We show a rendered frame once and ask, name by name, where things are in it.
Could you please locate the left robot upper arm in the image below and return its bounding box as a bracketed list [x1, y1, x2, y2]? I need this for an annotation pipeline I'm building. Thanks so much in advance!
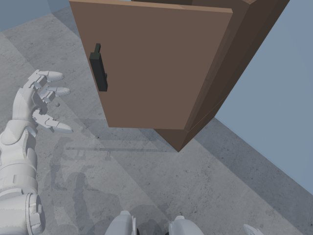
[0, 193, 46, 235]

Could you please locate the left robot forearm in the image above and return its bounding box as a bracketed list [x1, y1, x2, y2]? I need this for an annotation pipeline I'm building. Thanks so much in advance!
[0, 119, 38, 200]

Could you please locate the right robot hand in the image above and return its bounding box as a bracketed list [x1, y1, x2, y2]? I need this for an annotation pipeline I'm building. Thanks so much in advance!
[243, 224, 263, 235]

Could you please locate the handle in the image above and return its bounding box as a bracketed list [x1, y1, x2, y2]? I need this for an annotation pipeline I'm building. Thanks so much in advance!
[89, 43, 108, 92]

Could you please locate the left robot hand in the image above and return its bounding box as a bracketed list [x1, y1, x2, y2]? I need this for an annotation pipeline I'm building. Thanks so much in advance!
[12, 70, 73, 134]

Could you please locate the left robot thigh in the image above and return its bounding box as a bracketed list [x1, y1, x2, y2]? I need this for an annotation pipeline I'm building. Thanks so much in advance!
[105, 214, 137, 235]

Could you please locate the cupboard door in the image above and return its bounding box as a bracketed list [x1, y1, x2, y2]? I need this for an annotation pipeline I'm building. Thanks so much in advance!
[69, 0, 233, 130]

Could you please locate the left robot shin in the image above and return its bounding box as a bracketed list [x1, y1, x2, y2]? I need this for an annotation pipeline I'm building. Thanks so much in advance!
[120, 211, 131, 215]

